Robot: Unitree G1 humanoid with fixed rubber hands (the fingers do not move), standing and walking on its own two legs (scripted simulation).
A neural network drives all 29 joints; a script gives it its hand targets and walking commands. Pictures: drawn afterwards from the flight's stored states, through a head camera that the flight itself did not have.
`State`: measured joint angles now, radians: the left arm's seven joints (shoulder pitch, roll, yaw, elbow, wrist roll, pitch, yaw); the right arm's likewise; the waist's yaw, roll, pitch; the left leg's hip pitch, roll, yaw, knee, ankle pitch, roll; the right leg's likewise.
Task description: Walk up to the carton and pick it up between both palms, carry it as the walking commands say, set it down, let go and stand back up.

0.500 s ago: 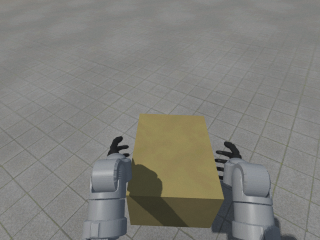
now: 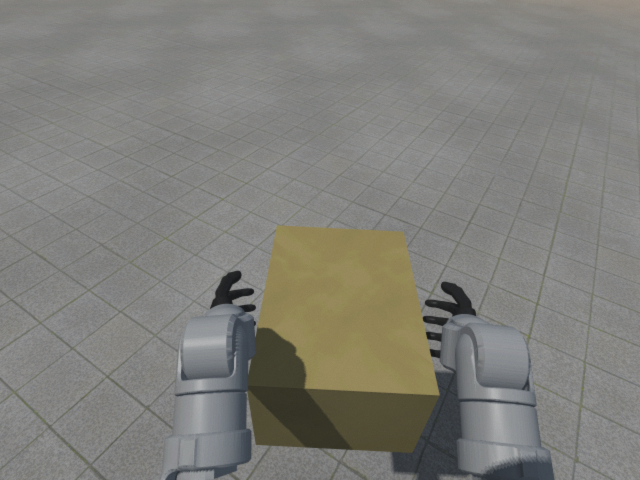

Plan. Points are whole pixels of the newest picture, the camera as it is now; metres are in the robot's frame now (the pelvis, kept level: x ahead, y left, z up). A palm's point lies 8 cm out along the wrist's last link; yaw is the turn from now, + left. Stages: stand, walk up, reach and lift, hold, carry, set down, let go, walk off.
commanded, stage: carry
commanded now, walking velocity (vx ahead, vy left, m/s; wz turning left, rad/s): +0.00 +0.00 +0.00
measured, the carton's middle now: (337, 327) +0.37 -0.02 -0.01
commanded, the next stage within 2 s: hold in 1.80 s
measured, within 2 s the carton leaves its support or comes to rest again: neither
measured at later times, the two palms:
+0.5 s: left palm (221, 352) +0.27 +0.13 +0.09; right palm (473, 370) +0.25 -0.16 +0.08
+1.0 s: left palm (212, 378) +0.25 +0.14 +0.07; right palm (465, 387) +0.24 -0.15 +0.06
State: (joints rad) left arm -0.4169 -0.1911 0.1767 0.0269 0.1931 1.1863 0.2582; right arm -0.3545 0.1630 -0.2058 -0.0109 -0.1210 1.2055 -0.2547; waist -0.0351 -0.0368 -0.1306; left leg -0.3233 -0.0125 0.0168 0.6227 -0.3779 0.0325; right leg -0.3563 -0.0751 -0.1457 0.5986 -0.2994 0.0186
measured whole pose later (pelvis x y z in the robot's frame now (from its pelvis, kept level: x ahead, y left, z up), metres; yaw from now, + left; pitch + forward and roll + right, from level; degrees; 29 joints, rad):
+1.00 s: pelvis -0.04 -0.01 +0.01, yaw +1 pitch +3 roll -1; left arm -0.25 -0.15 0.14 0.03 0.22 0.97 0.11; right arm -0.20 0.14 -0.12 -0.01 -0.18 1.00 -0.12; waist -0.01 0.03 -0.09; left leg -0.36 -0.01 0.01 0.54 -0.23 0.04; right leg -0.32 -0.03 -0.15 0.49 -0.22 -0.02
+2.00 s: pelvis -0.04 -0.02 +0.02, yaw -4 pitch -3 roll +0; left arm -0.19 -0.14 0.12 0.16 0.20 0.71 0.14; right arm -0.18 0.14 -0.13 0.16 -0.21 0.73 -0.08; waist 0.02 -0.01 -0.02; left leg -0.18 -0.01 -0.03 0.42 -0.19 0.00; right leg -0.19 0.01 -0.07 0.42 -0.18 -0.03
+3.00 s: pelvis -0.02 -0.01 -0.02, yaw -7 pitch +22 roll +0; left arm -0.37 -0.18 0.32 0.54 0.27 0.19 0.09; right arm -0.33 0.14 -0.33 0.53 -0.23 0.21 -0.05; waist 0.01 0.01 -0.09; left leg -0.80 -0.06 -0.04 0.74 -0.32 0.03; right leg -0.82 0.05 0.06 0.74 -0.29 -0.01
